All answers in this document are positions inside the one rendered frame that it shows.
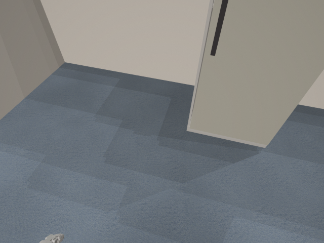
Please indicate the fridge door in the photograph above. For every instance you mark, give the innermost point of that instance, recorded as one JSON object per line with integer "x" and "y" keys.
{"x": 269, "y": 54}

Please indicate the handle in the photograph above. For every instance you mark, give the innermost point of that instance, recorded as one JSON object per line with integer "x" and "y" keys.
{"x": 219, "y": 26}

